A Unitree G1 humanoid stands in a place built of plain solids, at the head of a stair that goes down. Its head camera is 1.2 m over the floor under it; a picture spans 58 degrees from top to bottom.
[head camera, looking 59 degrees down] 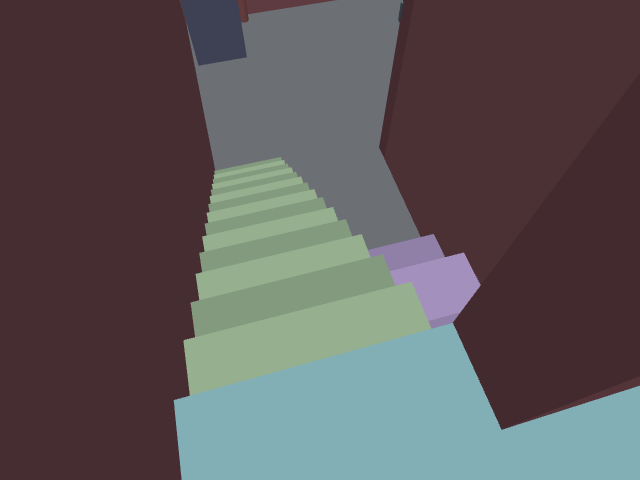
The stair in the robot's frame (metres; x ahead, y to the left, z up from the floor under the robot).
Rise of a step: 0.19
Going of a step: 0.23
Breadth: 0.80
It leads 15 degrees to the left of straight ahead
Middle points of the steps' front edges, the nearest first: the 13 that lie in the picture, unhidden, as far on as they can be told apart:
0.34 0.00 0.00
0.56 0.06 -0.19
0.77 0.12 -0.38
0.99 0.18 -0.58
1.21 0.24 -0.77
1.43 0.31 -0.97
1.65 0.37 -1.16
1.87 0.43 -1.36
2.09 0.49 -1.55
2.31 0.55 -1.75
2.53 0.61 -1.94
2.75 0.67 -2.14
2.97 0.73 -2.33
